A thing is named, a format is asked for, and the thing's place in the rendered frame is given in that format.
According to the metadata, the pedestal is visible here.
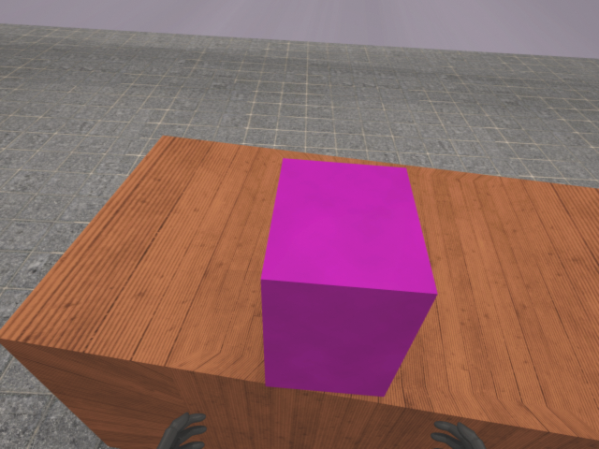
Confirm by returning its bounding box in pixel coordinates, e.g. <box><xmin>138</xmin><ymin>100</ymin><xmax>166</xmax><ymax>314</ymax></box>
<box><xmin>0</xmin><ymin>136</ymin><xmax>599</xmax><ymax>449</ymax></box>

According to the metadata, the robot right hand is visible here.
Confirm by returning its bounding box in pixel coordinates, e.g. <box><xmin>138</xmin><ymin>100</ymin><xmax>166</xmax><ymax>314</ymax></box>
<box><xmin>431</xmin><ymin>421</ymin><xmax>486</xmax><ymax>449</ymax></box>

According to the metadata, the robot left hand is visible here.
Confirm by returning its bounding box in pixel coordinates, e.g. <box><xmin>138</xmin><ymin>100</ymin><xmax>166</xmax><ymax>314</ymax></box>
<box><xmin>156</xmin><ymin>413</ymin><xmax>207</xmax><ymax>449</ymax></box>

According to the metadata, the carton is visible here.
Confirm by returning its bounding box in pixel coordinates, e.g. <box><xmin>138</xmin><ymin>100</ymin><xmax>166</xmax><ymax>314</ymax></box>
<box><xmin>261</xmin><ymin>158</ymin><xmax>438</xmax><ymax>397</ymax></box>

